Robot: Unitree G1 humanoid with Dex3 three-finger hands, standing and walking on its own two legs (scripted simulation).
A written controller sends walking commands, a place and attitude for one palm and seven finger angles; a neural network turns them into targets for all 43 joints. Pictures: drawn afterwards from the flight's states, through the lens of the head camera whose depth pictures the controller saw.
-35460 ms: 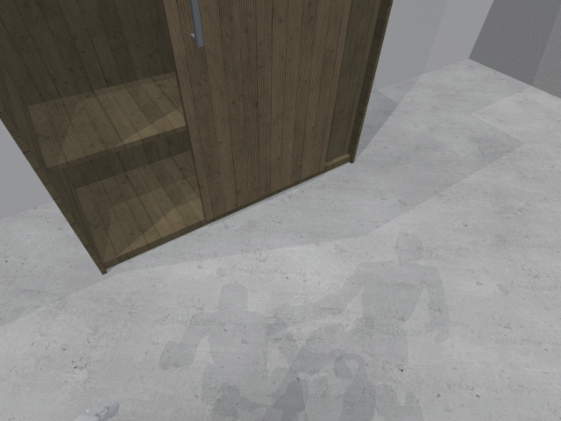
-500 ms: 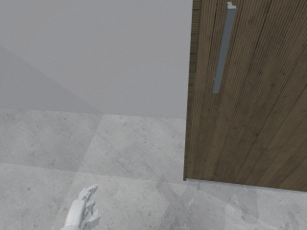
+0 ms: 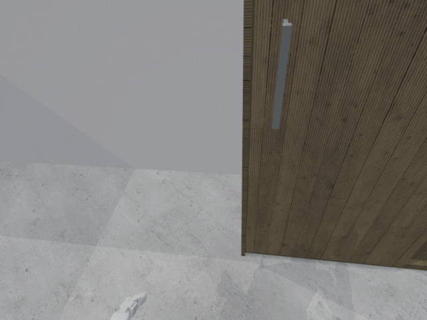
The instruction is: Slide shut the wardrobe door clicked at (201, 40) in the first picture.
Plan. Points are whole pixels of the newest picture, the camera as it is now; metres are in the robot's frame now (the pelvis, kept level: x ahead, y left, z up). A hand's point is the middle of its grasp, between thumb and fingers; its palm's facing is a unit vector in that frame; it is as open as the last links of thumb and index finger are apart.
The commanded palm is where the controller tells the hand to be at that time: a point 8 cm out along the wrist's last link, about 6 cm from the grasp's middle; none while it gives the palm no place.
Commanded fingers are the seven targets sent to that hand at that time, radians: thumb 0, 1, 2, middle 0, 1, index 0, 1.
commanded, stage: stop stepping back and stand still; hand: right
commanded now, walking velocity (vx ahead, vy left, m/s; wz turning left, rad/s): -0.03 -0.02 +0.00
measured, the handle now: (279, 78) +0.60 -0.11 +0.19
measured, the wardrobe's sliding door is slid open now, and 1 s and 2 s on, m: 0.00 0.00 0.00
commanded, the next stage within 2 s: let the arm hang, fingers relaxed in 0.02 s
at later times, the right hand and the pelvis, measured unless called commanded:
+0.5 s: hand out of the picture +0.06 -0.18 -0.17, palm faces +0.15 +0.98 -0.15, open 6.7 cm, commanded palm none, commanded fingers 0.00 -0.90 -0.90 0.20 0.30 0.20 0.30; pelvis -0.01 +0.00 -0.02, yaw -6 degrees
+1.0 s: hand out of the picture +0.00 -0.20 -0.17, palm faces +0.11 +0.98 -0.18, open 7.3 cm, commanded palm none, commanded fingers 0.00 -0.90 -0.90 0.20 0.30 0.20 0.30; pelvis +0.00 -0.03 +0.00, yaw -5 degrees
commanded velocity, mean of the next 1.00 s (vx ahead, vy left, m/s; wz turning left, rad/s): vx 0.00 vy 0.00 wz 0.00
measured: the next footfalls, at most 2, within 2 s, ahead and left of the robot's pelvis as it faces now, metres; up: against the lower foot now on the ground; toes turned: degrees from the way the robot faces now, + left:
left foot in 0.02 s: +0.07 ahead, +0.10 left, +0.00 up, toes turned -4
